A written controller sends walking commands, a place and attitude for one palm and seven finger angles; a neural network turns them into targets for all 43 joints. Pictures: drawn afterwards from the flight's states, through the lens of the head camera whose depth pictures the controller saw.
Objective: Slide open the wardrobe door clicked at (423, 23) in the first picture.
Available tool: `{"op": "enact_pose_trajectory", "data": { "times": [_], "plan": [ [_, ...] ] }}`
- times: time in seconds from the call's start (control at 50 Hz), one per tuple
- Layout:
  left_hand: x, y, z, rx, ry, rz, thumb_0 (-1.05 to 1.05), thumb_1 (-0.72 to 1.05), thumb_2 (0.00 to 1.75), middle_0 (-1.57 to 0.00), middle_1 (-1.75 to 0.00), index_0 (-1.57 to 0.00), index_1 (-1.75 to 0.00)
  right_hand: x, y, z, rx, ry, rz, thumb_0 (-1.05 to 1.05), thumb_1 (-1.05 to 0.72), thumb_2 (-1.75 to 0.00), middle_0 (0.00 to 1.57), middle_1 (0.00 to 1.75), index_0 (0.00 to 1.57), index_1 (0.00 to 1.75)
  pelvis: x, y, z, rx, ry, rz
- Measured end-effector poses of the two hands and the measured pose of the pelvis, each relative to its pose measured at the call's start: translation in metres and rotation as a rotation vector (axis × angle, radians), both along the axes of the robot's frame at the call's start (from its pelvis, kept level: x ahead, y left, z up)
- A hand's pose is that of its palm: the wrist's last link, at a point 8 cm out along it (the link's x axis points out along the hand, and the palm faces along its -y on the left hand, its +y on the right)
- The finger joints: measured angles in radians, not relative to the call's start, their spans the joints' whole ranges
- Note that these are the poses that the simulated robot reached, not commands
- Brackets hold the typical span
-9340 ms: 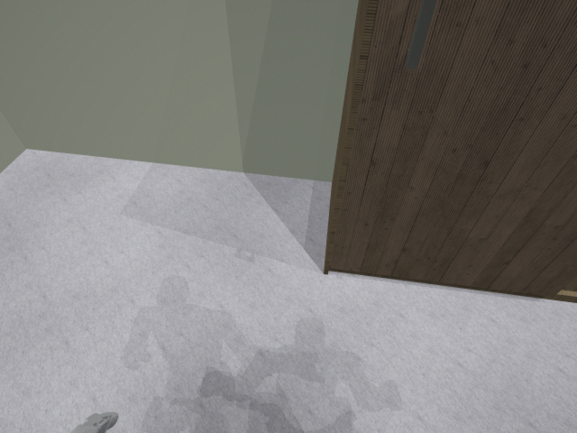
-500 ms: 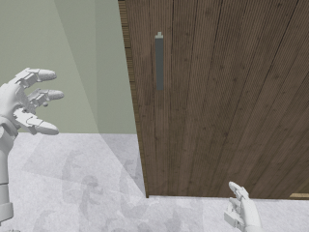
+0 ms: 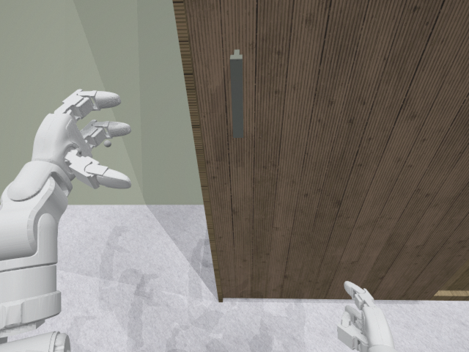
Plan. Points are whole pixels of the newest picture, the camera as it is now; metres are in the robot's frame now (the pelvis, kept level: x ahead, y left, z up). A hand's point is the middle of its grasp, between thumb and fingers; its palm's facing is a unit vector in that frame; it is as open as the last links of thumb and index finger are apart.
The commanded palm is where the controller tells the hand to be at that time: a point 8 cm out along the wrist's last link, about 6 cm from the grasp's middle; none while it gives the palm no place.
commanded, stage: move the hooked fingers beside the handle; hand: left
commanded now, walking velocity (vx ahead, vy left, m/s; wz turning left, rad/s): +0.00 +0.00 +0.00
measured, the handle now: (237, 94) +0.53 +0.06 +0.22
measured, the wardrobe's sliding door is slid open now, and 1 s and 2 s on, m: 0.00 0.00 0.00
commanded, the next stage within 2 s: none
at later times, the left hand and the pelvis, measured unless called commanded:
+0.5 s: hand (154, 131) +0.36 +0.18 +0.24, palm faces +0.09 -1.00 +0.00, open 14.0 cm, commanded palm +0.34 +0.22 +0.23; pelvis +0.00 -0.01 +0.00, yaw -1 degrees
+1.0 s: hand (192, 112) +0.43 +0.13 +0.23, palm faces +0.13 -0.99 +0.01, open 14.0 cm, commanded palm +0.41 +0.18 +0.23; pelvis +0.01 -0.01 +0.00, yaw -2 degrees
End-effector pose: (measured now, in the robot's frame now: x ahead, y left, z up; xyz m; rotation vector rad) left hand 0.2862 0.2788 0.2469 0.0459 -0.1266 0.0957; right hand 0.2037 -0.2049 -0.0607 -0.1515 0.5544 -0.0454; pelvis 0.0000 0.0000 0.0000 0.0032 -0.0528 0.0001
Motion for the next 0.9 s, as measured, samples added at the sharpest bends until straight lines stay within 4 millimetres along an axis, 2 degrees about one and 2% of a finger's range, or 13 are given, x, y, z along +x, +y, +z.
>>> {"op": "enact_pose_trajectory", "data": {
  "times": [0.2, 0.38, 0.56, 0.64, 0.76, 0.9],
  "plan": [
    [0.016, -0.017, -0.010, -0.022, 0.061, 0.018, -0.01, -0.50, 0.30, -0.31, -1.20, -0.30, -1.20, -0.012, -0.006, -0.005, -0.007, 0.047, -0.017, 0.02, -0.90, -0.90, 0.20, 0.30, 0.20, 0.30, -0.003, -0.001, 0.001, 0.000, -0.004, -0.003],
    [0.037, -0.041, 0.001, -0.025, 0.035, -0.008, -0.01, -0.50, 0.30, -0.31, -1.20, -0.30, -1.20, -0.023, -0.014, -0.010, -0.017, 0.087, -0.042, 0.02, -0.90, -0.90, 0.20, 0.30, 0.20, 0.30, -0.005, -0.003, 0.002, 0.001, -0.003, -0.005],
    [0.055, -0.053, -0.012, -0.046, 0.098, 0.016, -0.01, -0.50, 0.30, -0.31, -1.20, -0.30, -1.20, -0.034, -0.024, -0.016, -0.015, 0.127, -0.074, 0.02, -0.90, -0.90, 0.20, 0.30, 0.20, 0.30, -0.002, -0.007, 0.002, 0.004, 0.000, -0.015],
    [0.064, -0.058, -0.009, -0.039, 0.075, 0.025, -0.01, -0.50, 0.30, -0.31, -1.20, -0.30, -1.20, -0.038, -0.029, -0.019, -0.026, 0.151, -0.082, 0.02, -0.90, -0.90, 0.20, 0.30, 0.20, 0.30, -0.002, -0.009, 0.002, 0.004, 0.002, -0.012],
    [0.080, -0.080, -0.001, -0.038, 0.062, -0.019, -0.01, -0.50, 0.30, -0.30, -1.20, -0.30, -1.20, -0.044, -0.034, -0.025, -0.026, 0.186, -0.095, 0.02, -0.90, -0.90, 0.20, 0.30, 0.20, 0.30, 0.001, -0.009, 0.002, 0.005, 0.014, -0.010],
    [0.106, -0.097, -0.019, -0.072, 0.160, -0.011, -0.01, -0.50, 0.30, -0.31, -1.20, -0.30, -1.20, -0.053, -0.039, -0.031, -0.019, 0.223, -0.121, 0.02, -0.90, -0.90, 0.20, 0.30, 0.20, 0.30, 0.005, -0.011, 0.003, 0.009, 0.032, -0.019]
  ]
}}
